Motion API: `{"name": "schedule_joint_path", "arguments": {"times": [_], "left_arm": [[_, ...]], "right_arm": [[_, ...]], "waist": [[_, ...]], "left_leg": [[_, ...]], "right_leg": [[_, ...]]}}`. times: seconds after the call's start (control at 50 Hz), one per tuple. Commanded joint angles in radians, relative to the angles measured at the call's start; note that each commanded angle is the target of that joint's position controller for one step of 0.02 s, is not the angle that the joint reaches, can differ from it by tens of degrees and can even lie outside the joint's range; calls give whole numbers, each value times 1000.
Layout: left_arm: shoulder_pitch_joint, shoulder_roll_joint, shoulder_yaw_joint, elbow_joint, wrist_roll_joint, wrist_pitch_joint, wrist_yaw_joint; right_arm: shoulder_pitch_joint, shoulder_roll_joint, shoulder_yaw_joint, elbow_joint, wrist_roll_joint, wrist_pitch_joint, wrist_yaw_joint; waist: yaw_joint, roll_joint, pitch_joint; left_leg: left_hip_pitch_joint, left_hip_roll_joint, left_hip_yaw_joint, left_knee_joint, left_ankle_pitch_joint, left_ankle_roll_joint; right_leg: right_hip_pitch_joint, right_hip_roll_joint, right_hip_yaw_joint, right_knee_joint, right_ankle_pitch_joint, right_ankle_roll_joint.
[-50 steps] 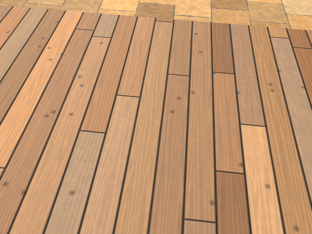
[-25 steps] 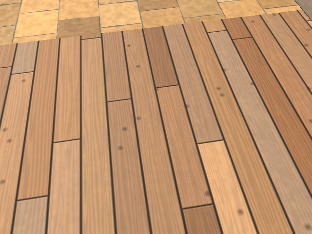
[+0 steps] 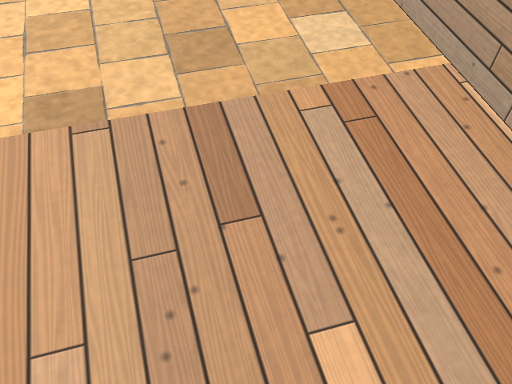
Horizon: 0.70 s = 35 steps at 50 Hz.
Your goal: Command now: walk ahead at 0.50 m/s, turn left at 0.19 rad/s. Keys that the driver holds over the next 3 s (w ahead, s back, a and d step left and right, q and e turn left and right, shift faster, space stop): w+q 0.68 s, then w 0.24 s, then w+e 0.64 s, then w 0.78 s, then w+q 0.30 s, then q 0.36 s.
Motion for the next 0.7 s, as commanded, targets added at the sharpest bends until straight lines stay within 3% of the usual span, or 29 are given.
{"name": "schedule_joint_path", "arguments": {"times": [0.02, 0.12, 0.2, 0.24, 0.28, 0.3, 0.32, 0.34, 0.36, 0.38, 0.4, 0.42, 0.48, 0.56, 0.62, 0.7], "left_arm": [[-28, 57, 16, -88, 10, -15, 4], [-198, 29, 2, -123, 2, -28, -7], [-292, 53, 7, -152, -11, -45, -21], [-274, 81, 18, -151, -14, -53, -24], [-137, 121, 40, -114, -8, -60, -16], [8, 169, 57, -95, 9, -63, -7], [129, 255, 77, -77, 20, -50, -1], [156, 223, 71, -53, 7, -39, -9], [96, 138, 48, -67, 2, -38, -9], [43, 100, 36, -69, 3, -34, -8], [-7, 73, 26, -63, 7, -33, -11], [-40, 54, 20, -57, 12, -34, -12], [-59, 74, 31, -34, 10, -48, -11], [-47, 119, 47, -4, 10, -49, -4], [-22, 146, 53, 14, 3, -39, 2], [39, 179, 64, 50, -19, -20, 2]], "right_arm": [[-11, -151, -33, -56, 12, -11, -14], [53, -182, -47, -32, 24, 9, -37], [120, -182, -50, -14, 31, 30, -45], [114, -192, -56, -18, 30, 38, -50], [93, -169, -50, -30, 25, 43, -52], [73, -119, -32, -53, 13, 39, -47], [163, -35, -7, -83, 10, 27, -49], [199, -77, -10, -96, 36, 18, -47], [136, -162, -34, -89, 46, 22, -48], [67, -171, -40, -98, 38, 28, -47], [39, -156, -41, -106, 30, 34, -45], [29, -143, -45, -111, 26, 43, -42], [17, -89, -36, -134, 28, 65, -32], [-60, -74, -28, -173, 22, 67, -18], [-159, -63, -19, -203, 22, 59, 1], [-260, -71, -18, -256, 22, 62, 19]], "waist": [[22, 112, -35], [-27, 108, -7], [-50, 120, 2], [-24, 139, -4], [54, 139, -67], [126, 84, -188], [119, -152, -338], [105, -295, -368], [115, -154, -219], [106, -89, -127], [81, -59, -68], [56, -77, -33], [30, -75, -7], [39, -31, 3], [75, -17, 25], [101, -13, 57]], "left_leg": [[122, 261, -315, -217, 154, 195], [61, 203, -225, -213, 166, 149], [100, 228, -288, -146, 111, 133], [123, 247, -338, -95, 95, 114], [86, 198, -325, 39, 163, 75], [-19, 137, -275, 265, 105, 41], [-317, 2, -138, 603, -247, -25], [-508, 29, -143, 805, -447, -38], [-559, 85, -166, 878, -366, -42], [-547, 119, -138, 874, -282, -46], [-514, 144, -128, 837, -224, -52], [-481, 170, -129, 798, -184, -55], [-436, 193, -109, 740, -113, -71], [-454, 197, -97, 551, 59, -81], [-409, 178, -47, 387, 177, -66], [-399, 156, -6, 270, 122, -27]], "right_leg": [[-147, -51, 20, -137, 57, 36], [-46, 0, 5, -464, 339, 72], [12, 30, 21, -575, 363, 65], [70, 31, 28, -612, 306, 46], [284, 27, 10, -666, 274, 1], [519, -92, 111, -633, 248, -58], [863, -323, 440, -651, 179, -174], [884, -412, 725, -751, -54, -253], [763, -361, 607, -781, -131, -214], [639, -312, 448, -795, -57, -177], [531, -267, 346, -827, 39, -162], [457, -235, 266, -856, 112, -151], [368, -221, 124, -923, 248, -165], [393, -218, -17, -947, 363, -169], [410, -207, -112, -947, 383, -146], [509, -243, -161, -912, 420, -120]]}}
Next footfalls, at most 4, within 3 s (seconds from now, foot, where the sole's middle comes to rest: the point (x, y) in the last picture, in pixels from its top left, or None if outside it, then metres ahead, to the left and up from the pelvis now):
0.30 right None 0.34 -0.14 -0.78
0.80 left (169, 374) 0.51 0.22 -0.78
1.34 right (209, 249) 0.89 0.13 -0.78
1.84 left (136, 186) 1.14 0.38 -0.78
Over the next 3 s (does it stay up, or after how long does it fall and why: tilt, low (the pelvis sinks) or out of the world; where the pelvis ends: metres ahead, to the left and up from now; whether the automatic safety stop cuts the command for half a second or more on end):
stays up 1.57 0.33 -0.02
